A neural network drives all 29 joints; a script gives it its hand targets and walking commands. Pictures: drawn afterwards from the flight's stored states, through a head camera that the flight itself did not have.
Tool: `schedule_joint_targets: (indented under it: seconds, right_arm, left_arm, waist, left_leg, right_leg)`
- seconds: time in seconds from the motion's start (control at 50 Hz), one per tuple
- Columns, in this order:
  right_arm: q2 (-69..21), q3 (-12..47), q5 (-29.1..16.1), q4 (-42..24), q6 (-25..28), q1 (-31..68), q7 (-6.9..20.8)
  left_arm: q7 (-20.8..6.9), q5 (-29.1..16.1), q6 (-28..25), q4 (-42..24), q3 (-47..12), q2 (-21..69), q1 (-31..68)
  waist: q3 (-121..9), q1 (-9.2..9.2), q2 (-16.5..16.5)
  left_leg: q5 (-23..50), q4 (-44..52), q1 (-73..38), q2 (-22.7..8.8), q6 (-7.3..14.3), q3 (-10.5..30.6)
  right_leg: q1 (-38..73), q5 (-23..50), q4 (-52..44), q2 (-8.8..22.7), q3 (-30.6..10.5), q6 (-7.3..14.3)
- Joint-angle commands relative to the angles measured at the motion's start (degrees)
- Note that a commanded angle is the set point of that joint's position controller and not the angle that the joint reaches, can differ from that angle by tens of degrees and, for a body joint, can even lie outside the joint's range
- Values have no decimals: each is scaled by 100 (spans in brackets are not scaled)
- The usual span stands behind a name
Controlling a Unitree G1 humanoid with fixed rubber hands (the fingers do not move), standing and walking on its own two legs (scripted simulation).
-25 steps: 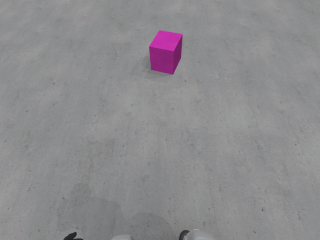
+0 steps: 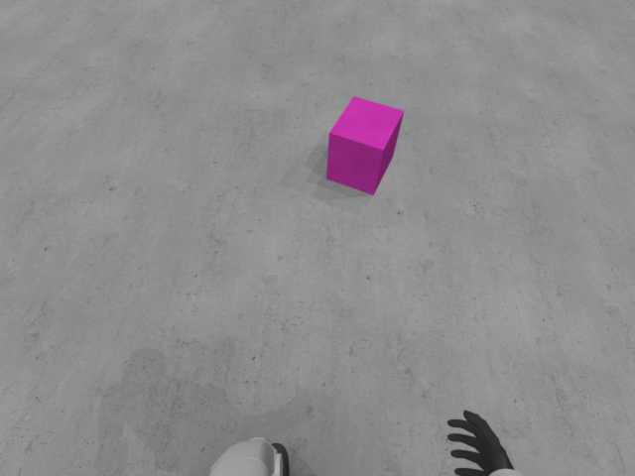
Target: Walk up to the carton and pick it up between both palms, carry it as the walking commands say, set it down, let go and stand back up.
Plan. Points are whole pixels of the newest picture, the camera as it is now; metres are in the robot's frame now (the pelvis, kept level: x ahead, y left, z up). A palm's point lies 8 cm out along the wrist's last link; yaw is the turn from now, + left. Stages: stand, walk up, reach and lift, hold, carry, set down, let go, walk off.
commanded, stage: walk up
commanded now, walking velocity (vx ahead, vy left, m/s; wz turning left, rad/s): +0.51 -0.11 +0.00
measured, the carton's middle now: (363, 146) +1.35 -0.05 -0.63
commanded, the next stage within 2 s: none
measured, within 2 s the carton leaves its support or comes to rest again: neither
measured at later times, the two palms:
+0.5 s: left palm (243, 253) +0.45 +0.19 -0.12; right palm (513, 471) +0.16 -0.24 -0.12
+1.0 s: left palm (224, 249) +0.43 +0.21 -0.08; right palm (464, 193) +0.65 -0.23 -0.12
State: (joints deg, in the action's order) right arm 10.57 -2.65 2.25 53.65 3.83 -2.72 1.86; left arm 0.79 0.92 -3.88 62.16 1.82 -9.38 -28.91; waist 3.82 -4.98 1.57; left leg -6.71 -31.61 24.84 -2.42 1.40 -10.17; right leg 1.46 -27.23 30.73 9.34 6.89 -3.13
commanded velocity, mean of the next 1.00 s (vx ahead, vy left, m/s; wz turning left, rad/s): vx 0.50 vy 0.01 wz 0.00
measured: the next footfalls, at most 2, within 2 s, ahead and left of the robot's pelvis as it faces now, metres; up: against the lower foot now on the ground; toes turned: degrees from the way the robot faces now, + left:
right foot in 0.52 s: +0.47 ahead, -0.14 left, +0.00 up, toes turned -9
left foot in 1.12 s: +0.76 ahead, +0.16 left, +0.00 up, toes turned +9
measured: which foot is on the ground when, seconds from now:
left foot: down 0.00-0.54, up 0.56-1.00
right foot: up 0.00-0.50, down 0.52-1.00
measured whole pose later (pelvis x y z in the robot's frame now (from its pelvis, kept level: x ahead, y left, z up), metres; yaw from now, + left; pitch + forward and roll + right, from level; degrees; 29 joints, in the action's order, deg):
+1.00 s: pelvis +0.54 -0.01 +0.03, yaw -1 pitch +1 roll +3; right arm 12.0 -3.5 1.1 55.8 -0.1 -7.3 3.8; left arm 0.5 1.3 -5.5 61.0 1.3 -7.8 -30.5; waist -0.1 -5.1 -3.4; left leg -1.6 -43.4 33.5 -7.1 -3.5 -5.5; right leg 1.6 -16.7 14.6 7.0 7.3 -2.5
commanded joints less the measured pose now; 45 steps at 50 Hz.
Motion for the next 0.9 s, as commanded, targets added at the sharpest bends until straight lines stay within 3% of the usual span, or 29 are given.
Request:
schedule_joint_targets:
  seconds: [0.0, 0.02, 0.04, 0.06, 0.08, 0.1, 0.14, 0.16, 0.18, 0.28, 0.3, 0.34, 0.38, 0.42, 0.48, 0.5, 0.52, 0.54, 0.56, 0.58, 0.6, 0.64, 0.66, 0.7, 0.74, 0.76, 0.82, 0.86, 0.88]
  right_arm:
    - [2122, -634, -107, 608, 12, -3306, -224]
    - [1694, -532, -109, 439, -2, -2876, -176]
    - [1377, -348, 23, 444, 74, -2291, -165]
    - [921, -254, 62, 315, 91, -1688, -142]
    - [791, -228, 35, 246, 107, -1450, -168]
    - [470, -156, -66, 437, 127, -1539, -161]
    - [411, -90, -34, 469, 238, -1773, -135]
    - [426, -70, -90, 577, 270, -1991, -135]
    - [499, -56, -117, 574, 281, -1905, -112]
    - [710, -54, -92, 647, 286, -2425, -199]
    - [781, -56, -91, 645, 296, -2468, -233]
    - [711, -51, -173, 680, 305, -2533, -237]
    - [830, -95, -136, 784, 200, -3016, -267]
    - [957, -148, -140, 802, 169, -2986, -316]
    - [856, -95, -122, 889, 134, -2714, -315]
    - [906, -119, -216, 965, 96, -2666, -328]
    - [859, -104, -215, 852, 89, -2551, -317]
    - [351, -17, -178, 613, 79, -2675, -286]
    - [89, 49, -360, 643, 74, -3195, -281]
    - [474, -80, -257, 673, 81, -2763, -250]
    - [573, -192, -226, 547, 60, -2211, -202]
    - [296, -188, -129, 599, 26, -2029, -117]
    - [242, -214, -73, 611, -73, -2142, -103]
    - [53, -207, -73, 485, -182, -2172, -59]
    - [88, -202, -59, 339, -360, -1824, 7]
    - [2, -151, -119, 348, -419, -1816, 77]
    - [368, -190, -40, 35, -475, -843, 186]
    - [470, -192, 0, 56, -423, -630, 189]
    - [399, -179, -48, -42, -400, -507, 184]
  left_arm:
    - [10, -95, 34, -339, 187, -389, -512]
    - [-4, 62, 22, -555, 331, -737, 496]
    - [-66, 3, 2, -524, 347, -665, 678]
    - [-108, -105, -33, -534, 289, -505, 469]
    - [-154, -59, 27, -390, 234, -266, 392]
    - [-159, 39, 106, -413, 298, -382, 559]
    - [-193, 9, 181, -443, 304, -348, 653]
    - [-235, 38, 261, -468, 290, -302, 768]
    - [-293, 29, 345, -498, 271, -244, 679]
    - [-399, 45, 421, -908, 220, -353, 1921]
    - [-409, 85, 376, -1078, 168, -442, 2357]
    - [-450, 20, 277, -1134, 109, -326, 2523]
    - [-456, 41, 235, -1367, 103, -397, 3129]
    - [-399, 35, 223, -1433, 63, -376, 3176]
    - [-290, 29, 65, -983, 154, -578, 2072]
    - [-213, 70, -14, -746, 196, -721, 1158]
    - [-135, 96, -45, -388, 386, -1266, 83]
    - [-66, 215, -107, -351, 558, -1998, -474]
    - [-74, 76, -37, -234, 550, -2118, -366]
    - [-93, 18, -12, -278, 453, -1579, 235]
    - [-132, 70, -90, -373, 329, -1189, 603]
    - [-121, 57, -204, -316, 146, -655, 933]
    - [-112, 35, -189, -247, 122, -669, 834]
    - [-108, -13, -148, -230, 163, -803, 798]
    - [-83, -16, -152, -251, 161, -820, 718]
    - [-108, -4, -157, -369, 181, -907, 883]
    - [-56, 52, -157, -233, 83, -720, 163]
    - [-3, 65, -162, -270, 112, -871, -41]
    - [-8, 54, -214, -305, 135, -971, -49]
  waist:
    - [-2160, 1438, -1788]
    - [-1371, 1403, -1074]
    - [-517, 1084, -794]
    - [-655, 781, -666]
    - [-366, 647, -987]
    - [-425, 613, -841]
    - [-161, 540, -1107]
    - [-210, 462, -896]
    - [-126, 359, -1313]
    - [306, 639, -1311]
    - [509, 696, -830]
    - [454, 757, -987]
    - [808, 1052, -955]
    - [609, 1015, -1132]
    - [-348, 443, -1284]
    - [-913, -32, -1172]
    - [-1479, -521, -350]
    - [-1858, -518, 1006]
    - [-2472, -249, 1900]
    - [-1793, -13, 1274]
    - [-1128, 18, 276]
    - [-776, 263, 80]
    - [-663, 406, -53]
    - [-456, 592, 543]
    - [-230, 556, 767]
    - [23, 614, 1060]
    - [472, 354, 821]
    - [568, 328, 602]
    - [574, 258, 823]
  left_leg:
    - [-1580, 1780, -4700, -3138, 969, 4797]
    - [-2005, 2052, -3480, -2868, 851, 4540]
    - [-1465, 1972, -2789, -2488, 399, 3438]
    - [-711, 1773, -2850, -2118, 351, 2839]
    - [298, 1804, -2211, -1883, 239, 2132]
    - [451, 1779, -2091, -1567, 174, 1753]
    - [2070, 1735, -2070, -1452, 133, 1354]
    - [2414, 1705, -2170, -1451, 223, 1277]
    - [2349, 1720, -2128, -1302, 111, 871]
    - [1421, 2177, -2144, -1360, 219, 779]
    - [1679, 2266, -2003, -1370, 258, 662]
    - [1676, 2244, -2160, -1266, 212, 382]
    - [1766, 2245, -2606, -1541, 333, 655]
    - [2030, 2161, -2910, -1500, 326, 377]
    - [3651, 928, -2797, -1280, 235, 239]
    - [3188, 6, -2421, -809, 100, -5]
    - [1550, -1347, -1389, -615, 32, 87]
    - [-1882, -3067, 67, -199, -44, 125]
    - [-2663, -4165, 838, 85, -112, 793]
    - [-2112, -4409, 863, -115, -117, 1121]
    - [-1711, -4382, 943, -330, -19, 1171]
    - [-907, -3865, 528, -546, -84, 1173]
    - [-833, -3828, 256, -520, -116, 1189]
    - [-541, -3727, 171, -481, -134, 1116]
    - [-273, -3560, 500, -425, -189, 1040]
    - [19, -3423, 609, -452, -204, 942]
    - [586, -2906, 1083, -575, -359, 951]
    - [824, -2481, 1502, -550, -484, 861]
    - [729, -2056, 1494, -607, -523, 729]
  right_leg:
    - [-3736, -535, 3736, -769, -363, 320]
    - [-3741, -196, 4217, -284, -838, 300]
    - [-3729, 253, 4146, -97, -990, 381]
    - [-3675, 852, 4046, -85, -862, 432]
    - [-3364, 1067, 3809, 55, -759, 432]
    - [-3169, 1161, 3665, 3, -730, 458]
    - [-3356, 1431, 3595, -64, -563, 336]
    - [-3409, 1450, 3608, -200, -482, 260]
    - [-3600, 1673, 3472, -190, -363, 194]
    - [-4057, 2597, 2301, -102, -210, 19]
    - [-3995, 2841, 1746, -111, -111, -14]
    - [-3657, 3065, 849, -209, 85, 32]
    - [-4038, 2697, 467, -235, 189, 60]
    - [-3805, 2617, -8, -292, 210, 193]
    - [-1848, 2123, -93, -705, 181, 461]
    - [-577, 2373, -304, -837, 364, 498]
    - [899, 2678, -61, -321, -61, 565]
    - [1834, 2164, -278, 1293, -2089, 818]
    - [2162, 1479, -1393, 2115, -4163, 1480]
    - [1166, 1038, -1780, 1782, -4069, 1310]
    - [490, 1747, -1594, 1487, -3170, 984]
    - [-471, 3660, -1389, 1050, -1859, 735]
    - [-862, 3481, -1440, 996, -1722, 605]
    - [-1240, 3523, -1620, 972, -1554, 383]
    - [-1261, 2600, -1818, 775, -1208, 398]
    - [-1622, 2631, -1914, 627, -715, 269]
    - [-1639, 1677, -2273, 811, -1121, 472]
    - [-1169, 1929, -2264, 879, -1033, 540]
    - [-963, 1870, -2396, 912, -771, 632]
